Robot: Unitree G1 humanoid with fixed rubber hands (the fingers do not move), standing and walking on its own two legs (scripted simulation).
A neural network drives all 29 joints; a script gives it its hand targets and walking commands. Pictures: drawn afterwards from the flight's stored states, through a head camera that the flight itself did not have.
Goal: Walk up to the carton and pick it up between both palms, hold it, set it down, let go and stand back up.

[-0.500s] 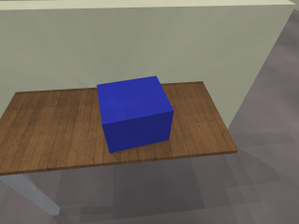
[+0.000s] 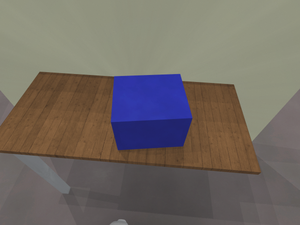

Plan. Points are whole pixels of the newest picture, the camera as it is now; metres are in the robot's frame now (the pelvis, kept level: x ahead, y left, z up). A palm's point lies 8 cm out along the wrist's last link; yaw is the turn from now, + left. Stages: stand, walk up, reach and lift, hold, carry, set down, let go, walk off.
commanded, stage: walk up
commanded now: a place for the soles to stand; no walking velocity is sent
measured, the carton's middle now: (149, 111) +0.48 +0.01 -0.02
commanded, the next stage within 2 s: none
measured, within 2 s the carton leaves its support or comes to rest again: neither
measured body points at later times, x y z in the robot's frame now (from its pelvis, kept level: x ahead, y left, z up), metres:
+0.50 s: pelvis +0.02 -0.06 +0.00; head +0.05 -0.07 +0.45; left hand +0.01 +0.18 -0.14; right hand +0.15 -0.28 -0.15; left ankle +0.04 +0.06 -0.72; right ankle -0.06 -0.12 -0.72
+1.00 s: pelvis +0.01 -0.06 +0.01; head +0.03 -0.07 +0.46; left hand +0.03 +0.18 -0.13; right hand +0.13 -0.30 -0.15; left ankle +0.00 +0.07 -0.72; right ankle +0.02 -0.18 -0.72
